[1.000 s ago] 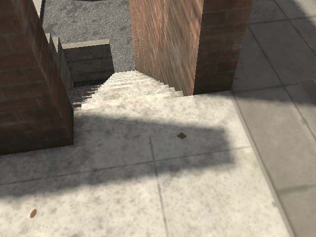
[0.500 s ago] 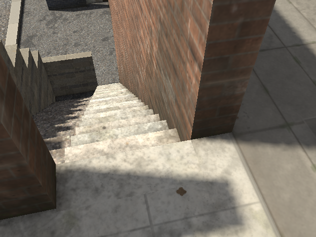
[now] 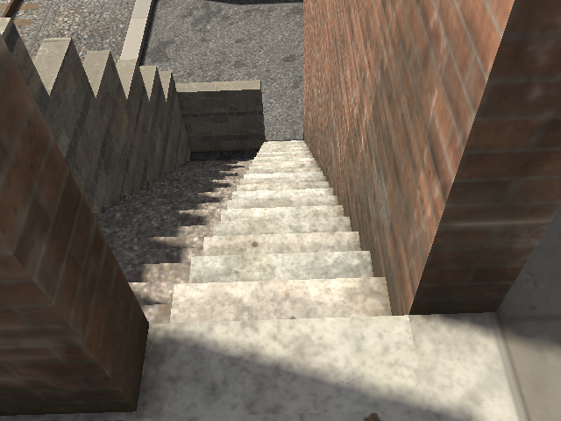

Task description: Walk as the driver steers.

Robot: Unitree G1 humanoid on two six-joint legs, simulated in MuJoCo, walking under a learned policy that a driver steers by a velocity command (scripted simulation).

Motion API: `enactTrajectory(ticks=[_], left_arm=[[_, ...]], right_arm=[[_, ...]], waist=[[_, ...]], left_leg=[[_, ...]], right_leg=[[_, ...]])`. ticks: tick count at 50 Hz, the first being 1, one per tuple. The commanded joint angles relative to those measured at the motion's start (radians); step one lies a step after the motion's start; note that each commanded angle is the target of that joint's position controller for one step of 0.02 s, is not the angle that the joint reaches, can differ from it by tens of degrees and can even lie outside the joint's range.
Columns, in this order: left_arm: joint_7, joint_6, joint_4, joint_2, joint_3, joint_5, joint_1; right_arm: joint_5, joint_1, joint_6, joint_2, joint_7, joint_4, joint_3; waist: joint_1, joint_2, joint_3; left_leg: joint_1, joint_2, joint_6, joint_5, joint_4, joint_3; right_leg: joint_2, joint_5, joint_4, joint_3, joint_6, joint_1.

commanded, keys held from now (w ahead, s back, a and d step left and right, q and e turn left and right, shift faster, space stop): q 0.18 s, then no key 0.82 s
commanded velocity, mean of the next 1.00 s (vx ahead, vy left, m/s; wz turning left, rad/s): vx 0.03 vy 0.00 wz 0.23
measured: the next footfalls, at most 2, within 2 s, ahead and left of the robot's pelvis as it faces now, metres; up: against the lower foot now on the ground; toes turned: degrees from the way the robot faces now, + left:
left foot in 0.32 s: +0.03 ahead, +0.11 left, +0.00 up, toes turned +12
right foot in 0.64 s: +0.04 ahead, -0.10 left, +0.00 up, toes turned +12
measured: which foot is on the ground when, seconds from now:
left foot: up 0.00-0.30, down 0.32-1.00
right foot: down 0.00-0.32, up 0.34-0.62, down 0.64-1.00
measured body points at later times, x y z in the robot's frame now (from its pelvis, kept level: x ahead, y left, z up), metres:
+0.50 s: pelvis +0.00 +0.01 +0.02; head +0.00 +0.05 +0.46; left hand +0.03 +0.29 -0.13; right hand +0.17 -0.20 -0.08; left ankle -0.01 +0.11 -0.73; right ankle +0.04 -0.12 -0.69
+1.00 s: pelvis -0.02 -0.01 +0.02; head -0.02 -0.02 +0.47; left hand +0.00 +0.25 -0.12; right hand +0.08 -0.26 -0.13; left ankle -0.01 +0.11 -0.73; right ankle +0.00 -0.11 -0.73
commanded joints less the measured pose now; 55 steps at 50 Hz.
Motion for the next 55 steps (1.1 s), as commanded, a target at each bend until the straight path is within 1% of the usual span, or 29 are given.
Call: enactTrajectory(ticks=[1, 3, 5, 9, 10, 12, 14, 15, 16, 17, 18, 20, 22, 23, 24, 25, 28, 30, 31, 32, 33, 34, 35, 38, 41, 50, 51, 53, 55], left_arm=[[0.009, 0.02, -0.054, 0.07, 0.018, -0.003, 0.089], [0.014, 0.031, -0.046, 0.109, 0.031, -0.003, 0.09], [0.012, 0.033, -0.049, 0.125, 0.038, 0.0, 0.088], [0.006, 0.049, -0.053, 0.141, 0.05, 0.005, 0.049], [0.008, 0.066, -0.047, 0.145, 0.052, 0.005, 0.056], [0.0, 0.083, -0.039, 0.18, 0.066, 0.014, 0.084], [-0.006, 0.092, -0.027, 0.188, 0.071, 0.009, 0.11], [-0.007, 0.096, -0.016, 0.183, 0.072, 0.004, 0.133], [-0.007, 0.092, -0.024, 0.139, 0.062, 0.015, 0.126], [-0.005, 0.088, -0.079, 0.049, 0.036, -0.001, 0.108], [0.01, 0.103, -0.071, 0.121, 0.053, 0.013, 0.054], [0.0, 0.116, -0.026, 0.105, 0.051, -0.008, 0.137], [-0.006, 0.116, 0.02, 0.128, 0.06, 0.008, 0.196], [-0.008, 0.115, 0.026, 0.122, 0.057, 0.009, 0.213], [-0.02, 0.111, 0.028, 0.081, 0.045, 0.012, 0.22], [-0.023, 0.108, 0.024, 0.067, 0.038, 0.007, 0.2], [-0.015, 0.11, 0.022, 0.069, 0.031, -0.003, 0.165], [-0.004, 0.104, 0.038, 0.062, 0.025, -0.006, 0.195], [0.001, 0.095, 0.047, 0.067, 0.023, 0.0, 0.208], [0.006, 0.084, 0.051, 0.094, 0.023, 0.011, 0.218], [0.007, 0.077, 0.055, 0.165, 0.035, 0.008, 0.181], [-0.002, 0.069, 0.06, 0.122, 0.027, -0.003, 0.164], [-0.007, 0.063, 0.068, 0.093, 0.016, -0.004, 0.161], [-0.001, 0.058, 0.096, 0.09, 0.014, -0.004, 0.174], [0.013, 0.058, 0.112, 0.091, 0.012, -0.009, 0.174], [0.013, 0.056, 0.181, 0.085, 0.005, -0.01, 0.179], [0.012, 0.057, 0.191, 0.094, 0.009, -0.01, 0.194], [0.008, 0.069, 0.194, 0.138, 0.027, -0.007, 0.21], [0.006, 0.075, 0.205, 0.177, 0.047, -0.009, 0.246]], right_arm=[[-0.012, 0.025, 0.019, -0.083, 0.02, -0.061, -0.015], [-0.011, 0.034, 0.041, -0.073, 0.046, -0.067, -0.01], [-0.006, 0.014, 0.054, -0.075, 0.055, -0.087, -0.008], [-0.01, -0.058, 0.076, -0.057, 0.071, -0.134, 0.015], [0.002, -0.052, 0.075, -0.059, 0.071, -0.133, 0.016], [0.002, -0.074, 0.071, -0.062, 0.066, -0.142, 0.023], [0.001, -0.033, 0.062, -0.056, 0.041, -0.128, 0.03], [-0.003, -0.008, 0.054, -0.06, 0.034, -0.117, 0.033], [-0.013, -0.003, 0.038, -0.081, 0.03, -0.117, 0.037], [-0.03, -0.049, 0.029, -0.2, 0.019, -0.16, 0.013], [-0.041, -0.026, 0.025, -0.211, 0.001, -0.143, 0.003], [-0.022, -0.143, 0.01, -0.112, -0.005, -0.143, 0.035], [-0.007, -0.186, -0.001, -0.073, -0.012, -0.149, 0.05], [-0.004, -0.165, -0.01, -0.068, -0.009, -0.131, 0.049], [0.006, -0.148, -0.013, -0.061, -0.004, -0.115, 0.053], [0.006, -0.127, -0.014, -0.062, -0.001, -0.101, 0.052], [-0.001, -0.11, -0.021, -0.074, -0.003, -0.07, 0.047], [0.005, -0.129, -0.018, -0.081, -0.007, -0.053, 0.044], [0.01, -0.127, -0.02, -0.074, -0.01, -0.045, 0.046], [0.011, -0.112, -0.027, -0.053, -0.008, -0.041, 0.052], [0.019, -0.071, -0.026, -0.049, -0.005, -0.033, 0.048], [0.015, -0.087, -0.019, -0.055, -0.006, -0.004, 0.047], [0.011, -0.107, -0.013, -0.058, -0.007, 0.01, 0.045], [0.008, -0.115, -0.013, -0.064, -0.004, 0.044, 0.038], [0.005, -0.109, -0.019, -0.045, -0.008, 0.086, 0.039], [0.006, -0.074, -0.02, -0.035, -0.012, 0.205, 0.041], [0.006, -0.059, -0.018, -0.033, -0.012, 0.218, 0.04], [-0.003, -0.057, -0.01, -0.048, -0.01, 0.219, 0.031], [-0.018, -0.093, -0.011, -0.018, 0.004, 0.198, 0.036]], waist=[[0.055, -0.104, -0.164], [0.043, -0.172, -0.15], [0.038, -0.164, -0.165], [0.039, -0.196, -0.126], [0.042, -0.222, -0.128], [0.065, -0.223, -0.116], [0.044, -0.172, -0.109], [0.032, -0.145, -0.095], [0.026, -0.037, -0.092], [0.039, 0.224, -0.078], [0.013, 0.145, -0.028], [0.106, 0.127, -0.033], [0.122, 0.159, -0.061], [0.122, 0.148, -0.088], [0.113, 0.129, -0.1], [0.094, 0.114, -0.107], [0.063, 0.136, -0.098], [0.085, 0.111, -0.094], [0.094, 0.079, -0.1], [0.085, 0.03, -0.122], [0.028, -0.069, -0.089], [0.051, -0.074, -0.073], [0.061, -0.079, -0.042], [0.067, -0.099, -0.033], [0.072, -0.059, -0.029], [0.073, -0.03, -0.019], [0.075, -0.039, -0.042], [0.084, -0.089, -0.009], [0.098, -0.166, 0.067]], left_leg=[[-0.201, 0.093, -0.049, 0.02, 0.185, 0.026], [-0.133, 0.085, -0.071, 0.082, 0.182, 0.049], [-0.109, 0.083, -0.074, 0.103, 0.149, 0.06], [-0.041, 0.121, -0.062, 0.147, -0.068, 0.096], [0.003, 0.122, -0.057, 0.125, -0.134, 0.107], [0.038, 0.105, -0.044, 0.088, -0.227, 0.15], [0.129, 0.09, -0.016, 0.146, -0.432, 0.181], [0.213, 0.088, 0.004, 0.226, -0.569, 0.166], [0.291, 0.174, 0.021, 0.255, -0.719, 0.03], [0.271, 0.482, 0.101, 0.233, -0.842, -0.405], [0.1, 0.538, 0.18, 0.466, -0.815, -0.382], [0.046, 0.394, 0.161, 0.516, -0.784, -0.186], [0.108, 0.309, 0.128, 0.627, -0.757, -0.088], [0.139, 0.3, 0.136, 0.747, -0.727, -0.065], [0.176, 0.306, 0.151, 0.815, -0.699, -0.055], [0.2, 0.31, 0.156, 0.827, -0.68, -0.053], [0.219, 0.332, 0.169, 0.739, -0.658, -0.108], [0.185, 0.319, 0.142, 0.663, -0.636, -0.121], [0.136, 0.31, 0.108, 0.611, -0.634, -0.125], [0.083, 0.288, 0.07, 0.543, -0.627, -0.118], [0.082, 0.214, 0.043, 0.453, -0.646, -0.054], [0.146, 0.188, 0.027, 0.393, -0.663, -0.027], [0.167, 0.191, 0.022, 0.402, -0.661, -0.029], [0.171, 0.207, 0.025, 0.449, -0.657, -0.033], [0.152, 0.197, 0.008, 0.421, -0.669, -0.027], [0.148, 0.202, -0.011, 0.414, -0.699, -0.025], [0.151, 0.184, -0.008, 0.331, -0.684, -0.011], [0.066, 0.122, 0.013, 0.082, -0.589, 0.047], [-0.042, 0.096, 0.015, 0.113, -0.429, 0.127]], right_leg=[[-0.316, 0.58, -0.162, 0.227, -0.177, 0.317], [-0.27, 0.553, -0.189, 0.13, -0.164, 0.232], [-0.279, 0.465, -0.208, 0.102, -0.173, 0.206], [-0.264, 0.094, -0.256, 0.046, -0.15, 0.127], [-0.254, 0.023, -0.26, 0.04, -0.143, 0.102], [-0.263, -0.045, -0.241, 0.046, -0.144, 0.101], [-0.262, -0.088, -0.198, 0.045, -0.121, 0.084], [-0.247, -0.079, -0.164, 0.03, -0.08, 0.029], [-0.2, -0.136, -0.062, -0.009, -0.023, -0.045], [-0.052, -0.336, 0.116, -0.121, 0.061, -0.216], [-0.051, -0.389, 0.26, 0.001, 0.063, -0.137], [-0.048, -0.276, 0.327, 0.034, 0.06, -0.032], [-0.027, -0.214, 0.325, 0.007, 0.065, -0.004], [-0.019, -0.229, 0.305, 0.004, 0.067, 0.031], [-0.019, -0.251, 0.263, 0.002, 0.068, 0.045], [-0.016, -0.261, 0.211, -0.002, 0.068, 0.062], [-0.005, -0.289, 0.08, -0.007, 0.062, 0.099], [0.001, -0.156, -0.101, -0.01, 0.053, 0.197], [-0.028, -0.027, -0.183, 0.028, 0.047, 0.285], [-0.102, 0.072, -0.195, 0.105, 0.037, 0.368], [-0.133, 0.175, -0.159, 0.147, -0.001, 0.317], [-0.138, 0.124, -0.179, 0.149, -0.019, 0.236], [-0.126, 0.067, -0.199, 0.14, -0.011, 0.204], [-0.103, 0.009, -0.224, 0.128, 0.0, 0.211], [-0.113, -0.039, -0.236, 0.141, -0.014, 0.216], [-0.11, -0.093, -0.259, 0.146, -0.026, 0.213], [-0.101, -0.206, -0.267, 0.148, -0.033, 0.22], [-0.109, -0.541, -0.295, 0.197, -0.077, 0.184], [-0.238, -0.727, -0.406, 0.358, -0.154, 0.163]])
Keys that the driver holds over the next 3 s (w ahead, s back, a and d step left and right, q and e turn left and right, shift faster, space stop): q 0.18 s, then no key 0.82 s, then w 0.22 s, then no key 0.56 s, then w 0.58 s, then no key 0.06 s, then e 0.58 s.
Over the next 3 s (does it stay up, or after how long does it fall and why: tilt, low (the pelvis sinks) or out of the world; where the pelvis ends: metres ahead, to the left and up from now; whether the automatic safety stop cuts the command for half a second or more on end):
stays up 0.36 0.00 -0.01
